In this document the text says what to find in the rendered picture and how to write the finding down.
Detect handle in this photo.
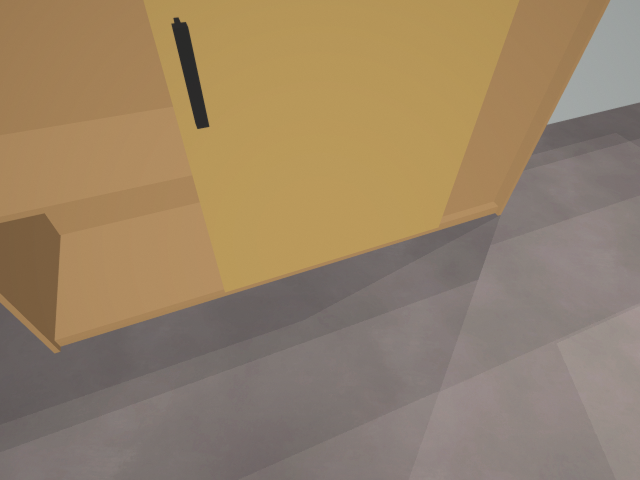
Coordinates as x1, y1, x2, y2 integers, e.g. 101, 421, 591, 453
171, 17, 209, 129

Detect wardrobe door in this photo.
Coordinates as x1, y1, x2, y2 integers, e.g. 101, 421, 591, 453
143, 0, 519, 292
442, 0, 589, 217

